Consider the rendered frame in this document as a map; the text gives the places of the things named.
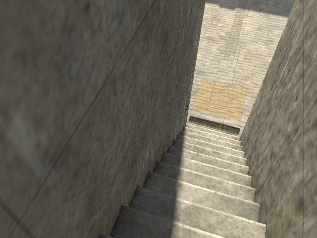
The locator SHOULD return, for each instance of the stairs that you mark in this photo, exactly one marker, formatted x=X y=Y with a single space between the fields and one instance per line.
x=200 y=188

